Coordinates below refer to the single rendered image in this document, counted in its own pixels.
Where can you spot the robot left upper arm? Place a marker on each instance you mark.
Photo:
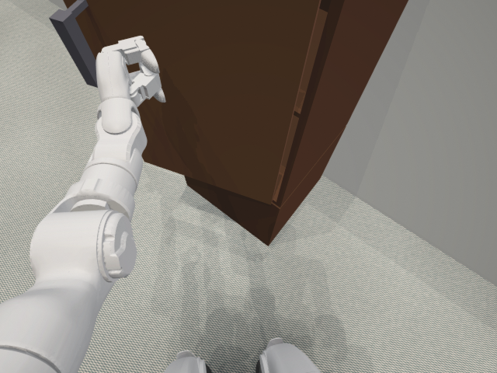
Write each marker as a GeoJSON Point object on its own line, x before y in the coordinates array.
{"type": "Point", "coordinates": [77, 257]}

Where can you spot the handle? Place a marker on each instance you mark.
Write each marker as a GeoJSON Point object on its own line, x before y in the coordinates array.
{"type": "Point", "coordinates": [71, 35]}

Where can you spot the robot left shin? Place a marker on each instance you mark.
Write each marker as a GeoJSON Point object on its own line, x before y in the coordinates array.
{"type": "Point", "coordinates": [185, 353]}

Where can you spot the left robot hand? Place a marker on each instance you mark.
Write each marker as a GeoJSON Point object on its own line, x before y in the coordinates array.
{"type": "Point", "coordinates": [114, 80]}

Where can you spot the robot left forearm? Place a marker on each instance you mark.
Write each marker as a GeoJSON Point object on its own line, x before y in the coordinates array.
{"type": "Point", "coordinates": [112, 173]}

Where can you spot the robot shin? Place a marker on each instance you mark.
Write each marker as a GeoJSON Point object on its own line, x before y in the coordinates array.
{"type": "Point", "coordinates": [274, 341]}
{"type": "Point", "coordinates": [185, 353]}

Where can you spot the cupboard door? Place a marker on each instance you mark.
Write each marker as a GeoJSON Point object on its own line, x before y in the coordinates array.
{"type": "Point", "coordinates": [230, 70]}

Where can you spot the robot right shin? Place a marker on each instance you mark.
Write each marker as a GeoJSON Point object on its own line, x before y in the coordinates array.
{"type": "Point", "coordinates": [274, 341]}

